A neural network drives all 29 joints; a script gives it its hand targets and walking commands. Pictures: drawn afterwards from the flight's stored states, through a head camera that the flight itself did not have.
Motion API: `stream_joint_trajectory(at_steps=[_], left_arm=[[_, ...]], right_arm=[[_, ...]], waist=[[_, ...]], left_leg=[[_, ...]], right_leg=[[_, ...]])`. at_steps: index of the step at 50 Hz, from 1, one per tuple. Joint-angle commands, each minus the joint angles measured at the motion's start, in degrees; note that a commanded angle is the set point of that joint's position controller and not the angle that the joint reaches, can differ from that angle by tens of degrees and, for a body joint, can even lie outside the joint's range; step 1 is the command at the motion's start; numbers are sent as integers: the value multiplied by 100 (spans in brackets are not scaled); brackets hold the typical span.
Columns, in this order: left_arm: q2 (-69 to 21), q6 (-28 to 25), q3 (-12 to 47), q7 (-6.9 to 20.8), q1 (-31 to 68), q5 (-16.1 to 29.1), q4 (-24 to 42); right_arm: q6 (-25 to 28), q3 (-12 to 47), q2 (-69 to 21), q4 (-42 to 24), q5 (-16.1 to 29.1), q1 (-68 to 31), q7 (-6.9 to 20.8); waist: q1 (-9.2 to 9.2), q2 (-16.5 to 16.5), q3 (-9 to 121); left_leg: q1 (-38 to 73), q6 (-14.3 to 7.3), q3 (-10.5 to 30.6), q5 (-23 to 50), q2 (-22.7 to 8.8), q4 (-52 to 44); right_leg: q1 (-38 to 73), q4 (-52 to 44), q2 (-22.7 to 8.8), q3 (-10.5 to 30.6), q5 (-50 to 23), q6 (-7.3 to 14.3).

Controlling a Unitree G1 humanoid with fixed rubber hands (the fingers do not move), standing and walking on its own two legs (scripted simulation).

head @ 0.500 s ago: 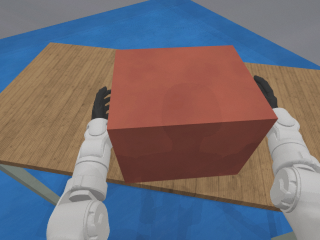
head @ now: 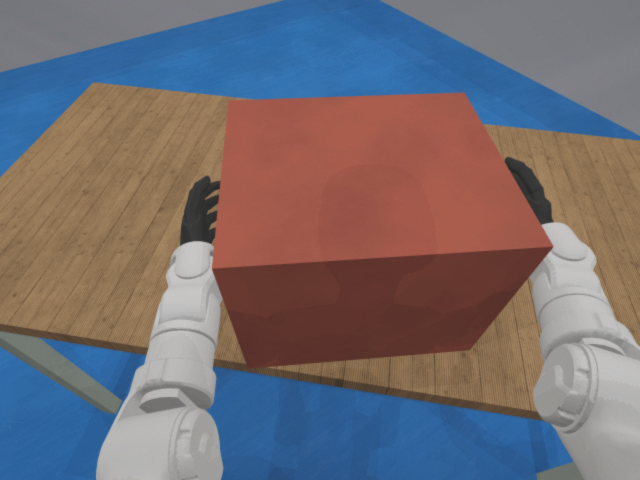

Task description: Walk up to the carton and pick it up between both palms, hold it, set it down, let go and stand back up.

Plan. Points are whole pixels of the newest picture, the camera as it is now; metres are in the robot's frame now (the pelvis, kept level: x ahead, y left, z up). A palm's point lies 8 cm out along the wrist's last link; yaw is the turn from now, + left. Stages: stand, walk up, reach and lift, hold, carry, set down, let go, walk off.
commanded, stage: set down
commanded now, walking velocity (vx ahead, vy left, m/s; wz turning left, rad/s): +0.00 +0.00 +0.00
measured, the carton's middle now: (355, 231) +0.45 +0.00 +0.06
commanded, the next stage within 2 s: none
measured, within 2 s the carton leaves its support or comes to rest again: neither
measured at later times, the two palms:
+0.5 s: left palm (204, 238) +0.41 +0.20 +0.07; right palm (521, 228) +0.46 -0.22 +0.08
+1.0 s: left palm (212, 250) +0.41 +0.19 +0.04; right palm (546, 220) +0.49 -0.26 +0.07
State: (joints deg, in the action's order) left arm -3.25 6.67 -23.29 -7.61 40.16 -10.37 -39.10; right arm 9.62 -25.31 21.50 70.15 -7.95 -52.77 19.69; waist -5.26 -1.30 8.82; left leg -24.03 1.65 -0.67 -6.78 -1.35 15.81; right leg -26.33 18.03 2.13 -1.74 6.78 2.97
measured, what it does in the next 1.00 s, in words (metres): stands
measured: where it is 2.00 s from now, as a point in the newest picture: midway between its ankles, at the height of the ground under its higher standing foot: outside the picture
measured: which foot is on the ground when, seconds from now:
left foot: down 0.00-1.00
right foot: down 0.00-1.00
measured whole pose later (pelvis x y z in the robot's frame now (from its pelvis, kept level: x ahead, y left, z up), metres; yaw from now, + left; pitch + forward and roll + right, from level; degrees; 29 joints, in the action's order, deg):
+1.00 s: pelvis -0.02 -0.01 -0.02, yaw -2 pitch +28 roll +0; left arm 6.8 4.5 -4.6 -12.1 47.0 10.3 -47.8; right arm 7.4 13.6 37.8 74.5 28.2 -61.5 13.5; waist -11.5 -0.4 13.8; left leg -45.2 3.2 -1.9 -9.8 -4.4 27.5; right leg -46.4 25.4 4.8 -1.1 6.8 4.4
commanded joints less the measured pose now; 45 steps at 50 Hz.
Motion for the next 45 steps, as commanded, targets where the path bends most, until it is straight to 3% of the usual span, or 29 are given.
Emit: stream_joint_trajectory(at_steps=[1, 9, 13, 16, 20, 24, 32, 36, 45], left_arm=[[-1889, 77, 1339, 579, 2369, -34, 78], [-1680, 68, 1246, 527, 2260, -55, 127], [-1151, 42, 1160, 367, 2226, 19, 226], [-621, -21, 1389, 83, 2329, 293, 247], [-28, -113, 1962, -361, 2693, 1020, 122], [387, -225, 2212, -588, 3059, 1527, -167], [986, -467, 2078, -523, 3022, 1776, -290], [1195, -526, 1996, -443, 2956, 1844, -144], [1619, -529, 1859, -424, 3090, 2014, 221]], right_arm=[[15, 718, -1542, -377, -274, -2352, 392], [19, 657, -1284, -440, -254, -2238, 361], [29, 626, -619, -413, -69, -2150, 265], [57, 904, 83, -308, 347, -2283, 89], [48, 1669, 897, -184, 1240, -2754, -216], [24, 2257, 1500, -126, 1950, -3150, -387], [143, 3070, 2360, 110, 2857, -3181, -547], [222, 3309, 2593, -16, 3108, -3247, -609], [125, 3615, 2848, -412, 3596, -3438, -637]], waist=[[58, -560, 2223], [55, -513, 2209], [16, -457, 2290], [-44, -375, 2508], [-137, -328, 2946], [-237, -344, 3462], [-294, -694, 4470], [-273, -909, 4715], [-416, -1039, 5002]], left_leg=[[924, -223, -324, 508, 65, 10], [1001, -194, -333, 578, 61, 35], [1051, -145, -336, 690, 58, 74], [1094, -92, -300, 856, 43, 183], [825, -38, -216, 880, 10, 422], [480, 68, -197, 1017, 0, 707], [54, 232, -248, 1965, 14, 1180], [-429, 225, -285, 1954, 41, 1245], [-1405, 220, -342, 1290, 83, 1231]], right_leg=[[1554, 66, -265, -230, -1712, -607], [1485, 80, -250, -239, -1765, -598], [1418, 97, -218, -217, -1758, -577], [1205, 95, -140, -193, -1727, -511], [883, 157, -37, -111, -1638, -386], [856, 357, 23, -23, -1823, -317], [1479, 898, 184, 58, -3372, -439], [1923, 1114, 177, 160, -3918, -533], [2508, 1332, 69, 442, -3645, -633]])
